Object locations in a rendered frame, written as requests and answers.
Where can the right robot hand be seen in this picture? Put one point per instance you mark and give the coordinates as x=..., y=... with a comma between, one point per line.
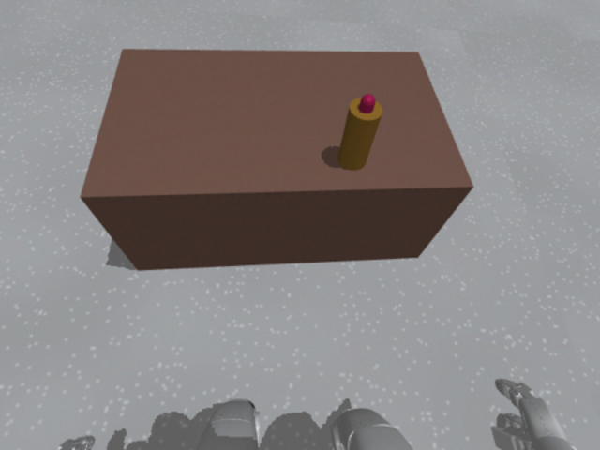
x=537, y=419

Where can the bottle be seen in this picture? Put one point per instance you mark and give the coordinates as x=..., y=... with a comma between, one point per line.
x=363, y=118

